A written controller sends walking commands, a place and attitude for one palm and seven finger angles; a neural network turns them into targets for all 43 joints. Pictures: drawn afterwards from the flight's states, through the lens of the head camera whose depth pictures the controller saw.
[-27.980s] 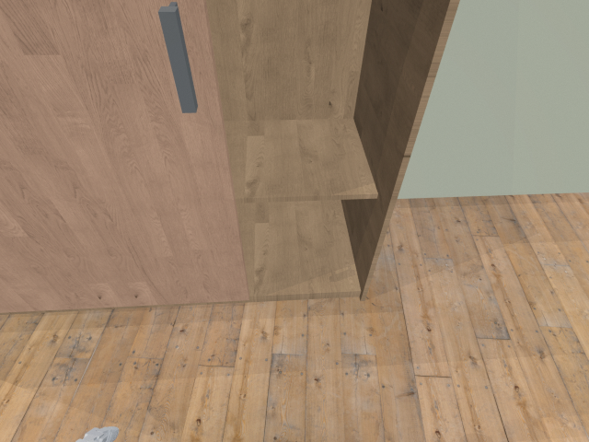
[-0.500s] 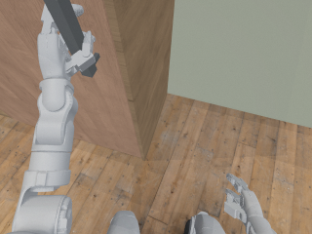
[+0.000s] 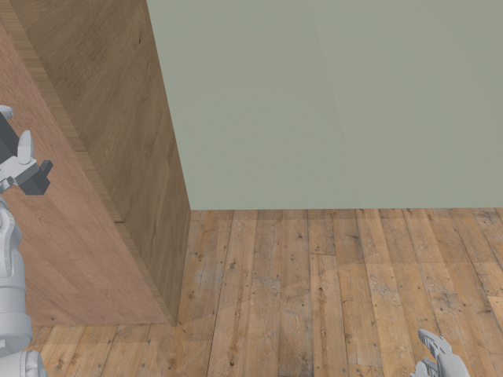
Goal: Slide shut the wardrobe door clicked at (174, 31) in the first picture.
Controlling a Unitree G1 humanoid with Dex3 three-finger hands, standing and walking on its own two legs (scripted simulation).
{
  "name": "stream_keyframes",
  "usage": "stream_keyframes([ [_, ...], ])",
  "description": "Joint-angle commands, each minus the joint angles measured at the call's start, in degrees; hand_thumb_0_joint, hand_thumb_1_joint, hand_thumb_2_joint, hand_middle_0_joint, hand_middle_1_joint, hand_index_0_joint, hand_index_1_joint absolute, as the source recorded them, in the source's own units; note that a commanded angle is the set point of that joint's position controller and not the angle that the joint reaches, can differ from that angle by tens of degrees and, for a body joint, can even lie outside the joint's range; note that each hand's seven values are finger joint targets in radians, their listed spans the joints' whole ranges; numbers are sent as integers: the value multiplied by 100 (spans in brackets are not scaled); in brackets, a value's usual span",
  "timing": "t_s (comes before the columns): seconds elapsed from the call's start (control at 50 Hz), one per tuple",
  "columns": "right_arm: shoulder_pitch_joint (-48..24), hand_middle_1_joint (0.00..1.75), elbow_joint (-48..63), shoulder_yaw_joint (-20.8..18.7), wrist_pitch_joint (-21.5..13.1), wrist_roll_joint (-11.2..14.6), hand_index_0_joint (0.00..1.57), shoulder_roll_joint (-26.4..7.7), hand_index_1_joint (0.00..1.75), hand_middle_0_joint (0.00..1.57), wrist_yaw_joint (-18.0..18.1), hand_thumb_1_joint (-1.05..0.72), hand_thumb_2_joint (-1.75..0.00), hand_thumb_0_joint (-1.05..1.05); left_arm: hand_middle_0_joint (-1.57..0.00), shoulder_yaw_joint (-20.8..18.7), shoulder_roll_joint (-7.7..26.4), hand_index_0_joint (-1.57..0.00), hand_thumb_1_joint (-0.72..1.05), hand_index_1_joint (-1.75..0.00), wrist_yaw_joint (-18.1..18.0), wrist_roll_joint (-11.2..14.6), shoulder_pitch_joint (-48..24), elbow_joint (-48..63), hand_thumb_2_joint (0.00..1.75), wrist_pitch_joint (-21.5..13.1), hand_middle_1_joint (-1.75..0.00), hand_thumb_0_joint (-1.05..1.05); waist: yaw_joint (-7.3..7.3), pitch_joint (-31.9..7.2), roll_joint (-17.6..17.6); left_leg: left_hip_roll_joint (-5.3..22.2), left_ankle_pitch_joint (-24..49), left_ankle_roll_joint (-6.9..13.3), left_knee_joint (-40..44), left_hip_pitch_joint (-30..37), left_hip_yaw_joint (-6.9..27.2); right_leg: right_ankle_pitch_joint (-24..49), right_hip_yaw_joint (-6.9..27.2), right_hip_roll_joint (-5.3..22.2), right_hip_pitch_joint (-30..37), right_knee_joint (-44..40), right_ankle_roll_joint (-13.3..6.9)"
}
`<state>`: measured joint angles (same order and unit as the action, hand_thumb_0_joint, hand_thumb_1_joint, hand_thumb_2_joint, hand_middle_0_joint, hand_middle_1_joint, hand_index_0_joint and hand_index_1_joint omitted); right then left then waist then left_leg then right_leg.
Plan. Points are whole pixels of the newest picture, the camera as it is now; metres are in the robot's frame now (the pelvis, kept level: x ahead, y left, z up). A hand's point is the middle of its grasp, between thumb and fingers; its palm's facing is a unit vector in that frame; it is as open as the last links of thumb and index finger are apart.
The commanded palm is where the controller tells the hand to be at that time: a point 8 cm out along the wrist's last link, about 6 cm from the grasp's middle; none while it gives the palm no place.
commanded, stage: stop walking and hold the door there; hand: left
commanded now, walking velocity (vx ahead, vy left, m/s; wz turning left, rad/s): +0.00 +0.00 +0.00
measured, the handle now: (14, 137) +0.40 +0.35 +0.19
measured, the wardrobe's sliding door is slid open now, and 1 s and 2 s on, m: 0.00 0.00 0.00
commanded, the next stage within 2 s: none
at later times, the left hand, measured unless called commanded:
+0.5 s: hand (23, 159) +0.36 +0.33 +0.18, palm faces +0.47 -0.86 -0.20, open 6.6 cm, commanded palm +0.32 +0.36 +0.17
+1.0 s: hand (21, 161) +0.36 +0.33 +0.18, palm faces +0.34 -0.92 -0.21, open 6.1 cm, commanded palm +0.32 +0.38 +0.17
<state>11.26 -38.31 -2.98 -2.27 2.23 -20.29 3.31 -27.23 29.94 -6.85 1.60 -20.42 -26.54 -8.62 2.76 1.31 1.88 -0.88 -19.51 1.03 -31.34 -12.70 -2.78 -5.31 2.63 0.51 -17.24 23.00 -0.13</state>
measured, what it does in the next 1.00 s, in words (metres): steps to the left: left foot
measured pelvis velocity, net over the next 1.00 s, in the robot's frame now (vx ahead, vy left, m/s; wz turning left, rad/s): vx -0.05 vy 0.10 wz -0.05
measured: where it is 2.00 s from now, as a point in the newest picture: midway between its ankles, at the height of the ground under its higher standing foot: outside the picture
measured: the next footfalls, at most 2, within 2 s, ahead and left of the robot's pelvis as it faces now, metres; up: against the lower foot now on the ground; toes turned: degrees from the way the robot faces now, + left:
left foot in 0.04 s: +0.02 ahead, +0.12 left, +0.00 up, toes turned +2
right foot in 1.18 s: -0.02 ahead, +0.00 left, +0.00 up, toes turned -13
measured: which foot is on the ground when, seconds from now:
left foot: up 0.00-0.02, down 0.04-1.00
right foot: down 0.00-0.90, up 0.92-1.00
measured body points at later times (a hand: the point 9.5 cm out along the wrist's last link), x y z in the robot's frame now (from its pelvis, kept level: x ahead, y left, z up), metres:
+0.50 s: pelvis -0.03 +0.04 -0.01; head -0.03 +0.04 +0.44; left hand +0.33 +0.37 +0.19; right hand +0.05 -0.21 -0.12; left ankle -0.02 +0.12 -0.74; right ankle +0.01 -0.11 -0.74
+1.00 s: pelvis -0.05 +0.10 -0.01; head -0.02 +0.09 +0.44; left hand +0.34 +0.38 +0.19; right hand +0.10 -0.18 -0.11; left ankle -0.02 +0.15 -0.74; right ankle -0.03 -0.06 -0.71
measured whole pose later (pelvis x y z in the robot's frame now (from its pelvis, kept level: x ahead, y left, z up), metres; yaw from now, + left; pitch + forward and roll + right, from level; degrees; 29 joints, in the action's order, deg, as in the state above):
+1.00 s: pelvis -0.05 +0.10 -0.01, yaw -3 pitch -1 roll -1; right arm 9.8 -37.5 -1.5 -0.9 2.7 -16.5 4.5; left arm -16.0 24.2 -6.3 3.3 -27.7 -25.6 -10.0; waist 0.7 3.8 -1.9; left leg -2.0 -14.8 6.3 -30.4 -15.5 -7.8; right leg -25.0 -1.2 5.1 -24.4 49.2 2.1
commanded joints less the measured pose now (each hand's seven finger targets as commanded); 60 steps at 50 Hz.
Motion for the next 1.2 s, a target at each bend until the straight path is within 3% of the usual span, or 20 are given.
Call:
stream_keyframes([
  [0.0, -241, 30, 810, -180, -230, 38, 20, -508, 30, 20, 71, -90, -90, 0, -45, -360, 1997, -45, 90, -140, -58, -43, -1741, 1358, 90, -540, -140, 0, -262, -1206, -736, 692, 534, 225, 1477, 651, 444, -987, 596, 558, 376, -185, -207],
  [0.02, -241, 30, 875, -136, -227, 57, 20, -557, 30, 20, 74, -90, -90, 0, -45, -217, 1861, -45, 90, -140, -35, -38, -1915, 1543, 90, -551, -140, 0, -319, -1150, -1291, 1204, 629, 455, 1645, 519, 983, -1026, 188, 163, 244, 336, -44],
  [0.06, -271, 30, 875, -60, -264, 85, 20, -361, 30, 20, 78, -90, -90, 0, -45, 52, 1616, -45, 90, -140, 11, -65, -1890, 1389, 90, -471, -140, 0, -342, -1130, -1676, 1543, 773, 648, 1652, -29, 1079, -1353, -144, -37, 416, 1088, 70],
  [0.1, -184, 30, 846, -51, -292, 45, 20, -381, 30, 20, 154, -90, -90, 0, -45, -184, 1996, -45, 90, -140, -28, -78, -2041, 1251, 90, -443, -140, 0, -353, -872, -1507, 1484, 934, 625, 1504, -444, 994, -1155, -114, 52, 599, 1211, 89],
  [0.26, 0, 30, 656, 8, -397, 51, 20, -393, 30, 20, 152, -90, -90, 0, -45, 264, 1477, -45, 90, -140, -31, -10, -2007, 1264, 90, -317, -140, 0, -238, -1118, -607, 1051, 1231, 197, 1033, -16, 619, 78, 4, 199, 969, 337, -36],
  [0.4, -3, 30, 471, 88, -342, 16, 20, -346, 30, 20, 222, -90, -90, 0, -45, 230, 1517, -45, 90, -140, -37, 24, -2038, 721, 90, -319, -140, 0, -233, -969, -633, 1075, 356, 204, 1319, -21, 559, -311, 5, 208, 651, 230, 9],
  [0.54, -22, 30, 495, 77, -337, 49, 20, -317, 30, 20, 234, -90, -90, 0, -45, 399, 1354, -45, 90, -140, -31, 24, -2172, 849, 90, -371, -140, 0, -236, -1124, -647, 997, 980, 139, 1126, 261, 442, 80, 82, 238, 590, 190, -13],
  [0.62, -72, 30, 556, -25, -212, 52, 20, -379, 30, 20, 238, -90, -90, 0, -45, 227, 1573, -45, 90, -140, -50, 2, -1946, 698, 90, -339, -140, 0, -256, -1169, -192, 649, 1072, 54, 362, -28, 173, 702, 736, 857, 748, -61, -188],
  [0.7, -134, 30, 573, -107, -56, 36, 20, -443, 30, 20, 199, -90, -90, 0, -45, 67, 1729, -45, 90, -140, -29, 4, -1908, 425, 90, -283, -140, 0, -304, -1211, 467, 261, -318, -79, -531, -702, 328, 874, 1725, 1907, 975, -498, -669],
  [0.76, -185, 30, 621, -80, -45, 39, 20, -420, 30, 20, 171, -90, -90, 0, -45, 60, 1716, -45, 90, -140, -1, -26, -2210, 602, 90, -283, -140, 0, -331, -1478, 847, 389, -554, -42, -579, -939, 642, 1399, 1466, 2272, 1380, -240, -767],
  [0.82, -193, 30, 550, -77, 24, 32, 20, -379, 30, 20, 164, -90, -90, 0, -45, 181, 1592, -45, 90, -140, 42, -29, -2350, 712, 90, -301, -140, 0, -133, -1641, 570, 342, 695, -44, 562, 160, 384, 926, 643, 1853, 744, 331, -384],
  [0.86, -362, 30, 651, -118, 27, 61, 20, -439, 30, 20, 193, -90, -90, 0, -45, 370, 1393, -45, 90, -140, 79, 5, -2479, 901, 90, -388, -140, 0, -200, -1440, -581, 898, 1502, 160, 1115, 556, 516, 223, -196, 946, 43, 1200, 2],
  [0.9, -468, 30, 855, -16, 33, 100, 20, -304, 30, 20, 136, -90, -90, 0, -45, 993, 806, -45, 90, -140, 165, 43, -2804, 1305, 90, -511, -140, 0, -195, -1300, -2055, 1627, 2060, 628, 1433, 659, 1318, -2409, -666, 240, -826, 2784, 165],
  [0.94, -480, 30, 846, 56, -106, 69, 20, -216, 30, 20, 123, -90, -90, 0, -45, 1215, 493, -45, 90, -140, 142, 42, -2878, 1526, 90, -536, -140, 0, -237, -1264, -1376, 1742, 2891, 993, 1164, 961, 1473, -2528, -461, 308, -1219, 3465, 125],
  [1.0, -383, 30, 683, -57, -192, 60, 20, -425, 30, 20, 77, -90, -90, 0, -45, 799, 940, -45, 90, -140, 88, 105, -2560, 1348, 90, -401, -140, 0, -294, -1386, -736, 1367, 3742, 961, 743, 1306, 866, -2152, -818, 321, -996, 2966, 223],
  [1.08, -634, 30, 722, 132, -315, 0, 20, -218, 30, 20, -17, -90, -90, 0, -45, 928, 756, -45, 90, -140, 112, 137, -2571, 1563, 90, -323, -140, 0, -417, -1369, -1085, 1265, 3630, 739, 757, 1037, 770, -1613, -1016, 340, -66, 1370, 215],
  [1.12, -710, 30, 740, 194, -310, -38, 20, -203, 30, 20, -55, -90, -90, 0, -45, 876, 814, -45, 90, -140, 115, 146, -2544, 1595, 90, -311, -140, 0, -538, -1512, -797, 1115, 3056, 507, 439, 495, 747, -754, -932, 535, 910, 248, 106],
  [1.14, -763, 30, 799, 216, -287, -45, 20, -140, 30, 20, -77, -90, -90, 0, -45, 859, 862, -45, 90, -140, 105, 121, -2517, 1627, 90, -325, -140, 0, -610, -1727, 78, 816, 2202, 309, -376, -420, 547, 307, -308, 1155, 2034, -332, -185],
  [1.16, -739, 30, 893, 159, -236, -56, 20, -102, 30, 20, -63, -90, -90, 0, -45, 621, 1217, -45, 90, -140, 62, 97, -2498, 1475, 90, -325, -140, 0, -572, -1696, 1613, -5, -357, -99, -2074, -2187, 154, 1837, 2043, 2781, 3117, -570, -960],
  [1.18, -585, 30, 785, 108, -223, -96, 20, -285, 30, 20, -53, -90, -90, 0, -45, 491, 1175, -45, 90, -140, 21, 217, -2403, 1083, 90, -229, -140, 0, -489, -1555, 1164, 23, -1090, -295, -3351, -2515, 944, 2499, 2519, 3691, 2675, -418, -1330],
])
